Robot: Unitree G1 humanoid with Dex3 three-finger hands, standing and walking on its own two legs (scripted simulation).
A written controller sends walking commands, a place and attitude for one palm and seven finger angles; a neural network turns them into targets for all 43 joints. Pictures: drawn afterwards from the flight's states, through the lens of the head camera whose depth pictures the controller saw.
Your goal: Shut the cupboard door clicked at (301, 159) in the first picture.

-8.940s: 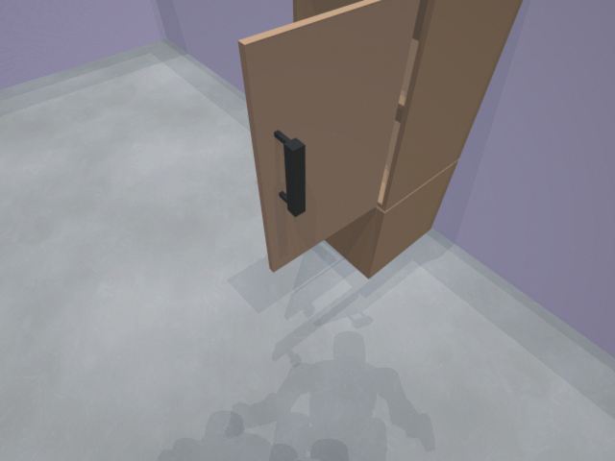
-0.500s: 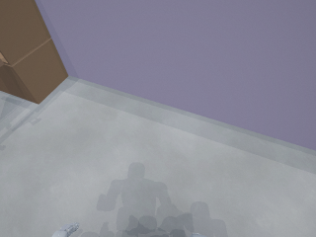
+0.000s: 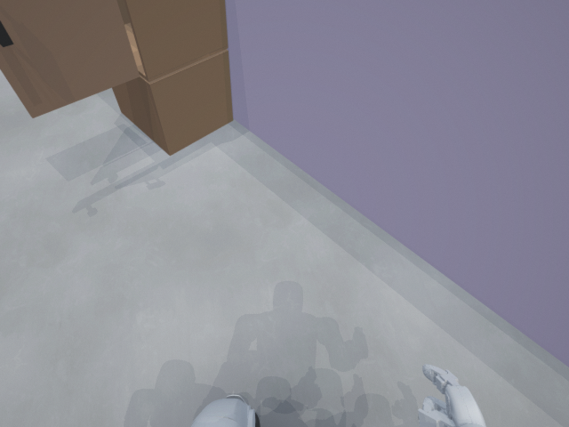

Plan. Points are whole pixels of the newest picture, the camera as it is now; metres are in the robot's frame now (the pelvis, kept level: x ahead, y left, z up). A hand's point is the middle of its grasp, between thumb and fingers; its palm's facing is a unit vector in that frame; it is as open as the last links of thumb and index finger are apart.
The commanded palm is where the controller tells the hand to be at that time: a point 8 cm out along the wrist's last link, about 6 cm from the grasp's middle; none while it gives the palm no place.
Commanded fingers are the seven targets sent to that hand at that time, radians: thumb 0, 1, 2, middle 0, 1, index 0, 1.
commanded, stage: walk to a spot facing it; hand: left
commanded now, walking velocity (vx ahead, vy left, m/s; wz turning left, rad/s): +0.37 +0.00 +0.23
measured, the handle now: out of the picture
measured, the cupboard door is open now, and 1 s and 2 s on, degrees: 88 88 88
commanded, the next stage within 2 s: turn to face it in 1.14 s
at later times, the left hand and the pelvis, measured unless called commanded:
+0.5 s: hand (218, 278) +0.36 +0.15 -0.13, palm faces +0.01 -0.98 -0.18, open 7.4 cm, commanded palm none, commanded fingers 0.00 0.90 0.90 -0.20 -0.30 -0.20 -0.30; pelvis +0.21 -0.03 +0.01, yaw +6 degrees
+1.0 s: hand (177, 302) +0.32 +0.23 -0.17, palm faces +0.30 -0.94 -0.17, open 7.3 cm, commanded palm none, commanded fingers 0.00 0.90 0.90 -0.20 -0.30 -0.20 -0.30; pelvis +0.41 +0.05 +0.01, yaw +14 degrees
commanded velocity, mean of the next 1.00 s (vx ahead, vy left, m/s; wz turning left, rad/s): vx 0.37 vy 0.00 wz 0.20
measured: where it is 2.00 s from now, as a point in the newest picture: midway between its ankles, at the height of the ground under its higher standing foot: (269, 275)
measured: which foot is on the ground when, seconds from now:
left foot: down 0.00-0.48, up 0.50-0.84, down 0.86-1.00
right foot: up 0.00-0.46, down 0.48-0.88, up 0.90-1.00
